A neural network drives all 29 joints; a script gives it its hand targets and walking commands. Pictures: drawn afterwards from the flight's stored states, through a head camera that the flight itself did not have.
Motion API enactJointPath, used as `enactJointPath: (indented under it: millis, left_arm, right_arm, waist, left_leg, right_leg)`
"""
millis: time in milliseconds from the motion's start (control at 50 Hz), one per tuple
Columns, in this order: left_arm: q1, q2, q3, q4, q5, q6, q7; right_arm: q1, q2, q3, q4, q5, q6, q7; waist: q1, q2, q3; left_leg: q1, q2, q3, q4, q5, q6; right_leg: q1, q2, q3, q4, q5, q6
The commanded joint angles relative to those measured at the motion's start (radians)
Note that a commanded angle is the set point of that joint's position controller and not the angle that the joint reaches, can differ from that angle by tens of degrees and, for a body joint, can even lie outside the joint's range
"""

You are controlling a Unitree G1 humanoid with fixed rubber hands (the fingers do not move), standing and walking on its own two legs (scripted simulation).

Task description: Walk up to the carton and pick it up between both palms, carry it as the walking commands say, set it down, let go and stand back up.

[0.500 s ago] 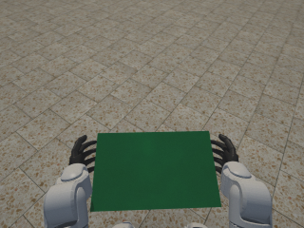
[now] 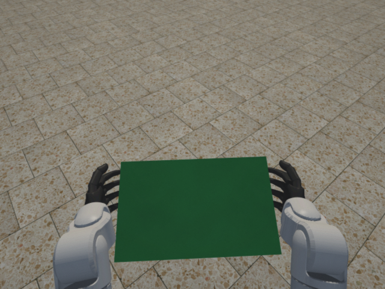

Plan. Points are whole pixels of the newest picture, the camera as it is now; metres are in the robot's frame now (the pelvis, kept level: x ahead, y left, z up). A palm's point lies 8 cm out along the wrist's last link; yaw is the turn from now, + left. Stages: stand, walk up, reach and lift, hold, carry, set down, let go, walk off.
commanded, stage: carry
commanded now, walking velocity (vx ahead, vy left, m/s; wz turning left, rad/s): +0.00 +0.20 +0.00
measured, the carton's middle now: (195, 210) +0.28 +0.00 +0.01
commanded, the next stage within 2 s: none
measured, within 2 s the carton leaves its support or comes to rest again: neither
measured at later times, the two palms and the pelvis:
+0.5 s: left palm out of the picture +0.20 +0.30 +0.13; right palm (222, 216) +0.22 -0.04 +0.12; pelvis -0.04 +0.12 +0.03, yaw +5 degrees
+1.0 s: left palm out of the picture +0.14 +0.42 +0.12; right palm (145, 260) +0.16 +0.08 +0.11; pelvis -0.09 +0.23 +0.02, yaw +5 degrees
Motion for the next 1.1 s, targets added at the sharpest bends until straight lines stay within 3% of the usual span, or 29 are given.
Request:
enactJointPath:
  millis: [0,40,100,180,220,240,260,280,300,320,380,460,500,520,540,560,580,620,660,740,820,840,860,880,900,920,940,1000,1080]
  left_arm:
    - [-0.386,-0.848,-0.751,-0.072,-0.399,0.019,-0.243]
    - [-0.463,-0.929,-0.795,-0.095,-0.453,0.007,-0.263]
    - [-0.504,-0.985,-0.816,-0.126,-0.486,-0.019,-0.28]
    - [-0.457,-0.927,-0.793,-0.113,-0.471,-0.024,-0.28]
    - [-0.414,-0.894,-0.761,-0.083,-0.45,-0.021,-0.279]
    - [-0.392,-0.879,-0.742,-0.067,-0.44,-0.018,-0.278]
    - [-0.366,-0.859,-0.72,-0.042,-0.422,-0.02,-0.276]
    - [-0.342,-0.858,-0.7,-0.011,-0.404,-0.018,-0.275]
    - [-0.36,-0.847,-0.709,-0.037,-0.404,-0.015,-0.271]
    - [-0.365,-0.842,-0.705,-0.057,-0.403,-0.018,-0.269]
    - [-0.356,-0.821,-0.687,-0.059,-0.383,-0.012,-0.26]
    - [-0.335,-0.793,-0.677,-0.058,-0.369,0.006,-0.246]
    - [-0.334,-0.791,-0.684,-0.062,-0.365,0.011,-0.239]
    - [-0.333,-0.79,-0.687,-0.062,-0.363,0.013,-0.237]
    - [-0.336,-0.781,-0.688,-0.057,-0.36,0.016,-0.234]
    - [-0.347,-0.773,-0.701,-0.067,-0.365,0.023,-0.235]
    - [-0.385,-0.799,-0.724,-0.083,-0.376,0.026,-0.24]
    - [-0.449,-0.868,-0.765,-0.085,-0.414,0.02,-0.255]
    - [-0.466,-0.92,-0.788,-0.085,-0.44,0.007,-0.264]
    - [-0.467,-0.92,-0.792,-0.098,-0.452,-0.006,-0.267]
    - [-0.408,-0.878,-0.757,-0.069,-0.432,-0.006,-0.265]
    - [-0.391,-0.869,-0.744,-0.058,-0.424,-0.007,-0.264]
    - [-0.377,-0.858,-0.728,-0.048,-0.42,-0.006,-0.265]
    - [-0.336,-0.845,-0.7,-0.009,-0.398,-0.013,-0.265]
    - [-0.351,-0.847,-0.705,-0.02,-0.397,-0.012,-0.265]
    - [-0.368,-0.842,-0.712,-0.047,-0.398,-0.014,-0.263]
    - [-0.362,-0.832,-0.706,-0.053,-0.391,-0.017,-0.26]
    - [-0.363,-0.821,-0.698,-0.079,-0.38,-0.015,-0.251]
    - [-0.333,-0.801,-0.7,-0.085,-0.366,-0.002,-0.235]
  right_arm:
    - [-0.314,0.849,0.652,-0.04,0.373,0.001,0.245]
    - [-0.356,0.903,0.656,-0.071,0.375,-0.026,0.252]
    - [-0.371,0.947,0.669,-0.095,0.372,-0.06,0.257]
    - [-0.336,0.906,0.692,-0.103,0.353,-0.067,0.248]
    - [-0.328,0.883,0.705,-0.099,0.351,-0.061,0.24]
    - [-0.329,0.872,0.708,-0.093,0.35,-0.056,0.236]
    - [-0.342,0.856,0.726,-0.109,0.353,-0.045,0.236]
    - [-0.393,0.839,0.733,-0.133,0.363,-0.036,0.237]
    - [-0.408,0.848,0.725,-0.119,0.37,-0.034,0.237]
    - [-0.408,0.859,0.74,-0.121,0.386,-0.033,0.237]
    - [-0.377,0.866,0.746,-0.082,0.391,-0.025,0.24]
    - [-0.382,0.864,0.742,-0.082,0.403,-0.007,0.232]
    - [-0.371,0.861,0.735,-0.078,0.405,0.0,0.233]
    - [-0.363,0.851,0.729,-0.074,0.402,0.003,0.234]
    - [-0.36,0.841,0.72,-0.066,0.396,0.007,0.238]
    - [-0.345,0.817,0.703,-0.053,0.385,0.007,0.236]
    - [-0.342,0.842,0.688,-0.052,0.387,0.0,0.24]
    - [-0.358,0.876,0.669,-0.055,0.375,-0.013,0.249]
    - [-0.371,0.899,0.665,-0.071,0.372,-0.033,0.252]
    - [-0.358,0.897,0.676,-0.088,0.362,-0.053,0.251]
    - [-0.337,0.87,0.698,-0.095,0.357,-0.051,0.241]
    - [-0.335,0.862,0.702,-0.093,0.356,-0.049,0.238]
    - [-0.345,0.859,0.704,-0.091,0.358,-0.047,0.233]
    - [-0.374,0.841,0.734,-0.124,0.365,-0.037,0.235]
    - [-0.402,0.839,0.732,-0.132,0.37,-0.033,0.236]
    - [-0.413,0.85,0.736,-0.127,0.379,-0.032,0.237]
    - [-0.411,0.854,0.746,-0.119,0.39,-0.03,0.24]
    - [-0.388,0.867,0.754,-0.103,0.402,-0.029,0.243]
    - [-0.372,0.861,0.748,-0.104,0.411,-0.016,0.239]
  waist:
    - [0.02,0.303,-0.298]
    - [0.024,0.21,-0.302]
    - [0.024,0.177,-0.304]
    - [0.021,0.164,-0.328]
    - [0.038,0.137,-0.349]
    - [0.05,0.076,-0.342]
    - [0.055,-0.162,-0.302]
    - [0.054,-0.33,-0.24]
    - [0.043,-0.204,-0.193]
    - [0.036,-0.103,-0.181]
    - [0.032,-0.163,-0.193]
    - [0.044,-0.226,-0.2]
    - [0.037,-0.176,-0.246]
    - [0.036,-0.091,-0.277]
    - [0.033,-0.001,-0.295]
    - [0.027,0.236,-0.266]
    - [0.026,0.327,-0.283]
    - [0.026,0.238,-0.26]
    - [0.028,0.193,-0.258]
    - [0.025,0.174,-0.286]
    - [0.035,0.153,-0.333]
    - [0.045,0.114,-0.344]
    - [0.053,0.024,-0.344]
    - [0.048,-0.228,-0.293]
    - [0.049,-0.28,-0.24]
    - [0.044,-0.199,-0.203]
    - [0.035,-0.125,-0.189]
    - [0.034,-0.168,-0.193]
    - [0.036,-0.179,-0.236]
  left_leg:
    - [0.365,0.301,-0.373,-0.133,0.665,0.197]
    - [0.252,0.242,-0.282,-0.191,0.333,0.181]
    - [0.18,0.196,-0.241,-0.274,0.027,0.17]
    - [0.199,0.206,-0.295,-0.327,0.039,0.189]
    - [0.193,0.166,-0.259,-0.305,0.096,0.149]
    - [0.102,0.117,-0.2,-0.251,0.111,0.088]
    - [-0.086,0.014,-0.104,-0.087,0.003,-0.008]
    - [-0.172,-0.043,-0.057,0.242,-0.2,-0.014]
    - [-0.204,-0.029,-0.13,0.381,-0.228,-0.016]
    - [-0.201,-0.014,-0.175,0.405,-0.192,-0.021]
    - [-0.15,-0.044,-0.073,0.271,-0.139,-0.034]
    - [-0.038,-0.055,-0.001,0.009,-0.159,-0.019]
    - [0.109,-0.063,0.033,-0.18,-0.056,-0.007]
    - [0.22,-0.049,-0.003,-0.269,-0.021,-0.003]
    - [0.337,0.037,-0.116,-0.307,0.066,0.008]
    - [0.398,0.254,-0.382,-0.313,0.295,0.071]
    - [0.373,0.298,-0.416,-0.25,0.441,0.158]
    - [0.262,0.251,-0.307,-0.235,0.36,0.186]
    - [0.215,0.209,-0.238,-0.25,0.236,0.18]
    - [0.245,0.193,-0.254,-0.296,0.096,0.188]
    - [0.271,0.181,-0.258,-0.287,0.206,0.172]
    - [0.245,0.148,-0.216,-0.255,0.222,0.133]
    - [0.106,0.112,-0.177,-0.163,0.199,0.081]
    - [-0.065,0.01,-0.097,-0.031,0.001,0.007]
    - [-0.154,-0.02,-0.065,0.184,-0.183,-0.013]
    - [-0.188,-0.024,-0.104,0.303,-0.215,-0.021]
    - [-0.179,-0.012,-0.139,0.318,-0.197,-0.024]
    - [-0.095,-0.044,-0.06,0.176,-0.153,-0.025]
    - [0.08,-0.059,0.016,-0.136,-0.06,-0.007]
  right_leg:
    - [-0.245,0.142,0.081,0.39,-0.191,-0.012]
    - [-0.198,0.154,0.102,0.412,-0.057,-0.038]
    - [-0.094,0.184,0.093,0.257,0.026,-0.076]
    - [0.05,0.236,0.079,-0.084,0.014,-0.125]
    - [0.197,0.232,0.046,-0.362,0.131,-0.141]
    - [0.339,0.17,0.098,-0.507,0.231,-0.151]
    - [0.422,-0.056,0.388,-0.576,0.193,-0.213]
    - [0.319,-0.223,0.523,-0.584,0.466,-0.318]
    - [0.275,-0.226,0.473,-0.567,0.605,-0.331]
    - [0.275,-0.172,0.372,-0.527,0.641,-0.291]
    - [0.316,-0.034,0.173,-0.446,0.805,-0.187]
    - [0.302,-0.032,0.157,-0.436,0.737,-0.186]
    - [0.273,0.003,0.122,-0.368,0.667,-0.152]
    - [0.225,0.038,0.091,-0.284,0.577,-0.12]
    - [0.097,0.067,0.076,-0.208,0.319,-0.085]
    - [-0.13,0.167,-0.007,-0.057,-0.03,-0.028]
    - [-0.151,0.186,0.028,0.093,-0.131,-0.043]
    - [-0.146,0.197,0.099,0.293,-0.084,-0.064]
    - [-0.142,0.2,0.115,0.317,-0.008,-0.08]
    - [-0.061,0.238,0.09,0.079,0.008,-0.104]
    - [0.121,0.252,0.052,-0.322,0.104,-0.133]
    - [0.219,0.22,0.055,-0.469,0.227,-0.127]
    - [0.368,0.1,0.191,-0.525,0.278,-0.14]
    - [0.393,-0.093,0.454,-0.531,0.411,-0.22]
    - [0.343,-0.184,0.48,-0.538,0.587,-0.296]
    - [0.319,-0.179,0.436,-0.523,0.69,-0.308]
    - [0.301,-0.138,0.359,-0.499,0.7,-0.274]
    - [0.301,-0.024,0.193,-0.43,0.848,-0.19]
    - [0.272,0.011,0.157,-0.379,0.72,-0.17]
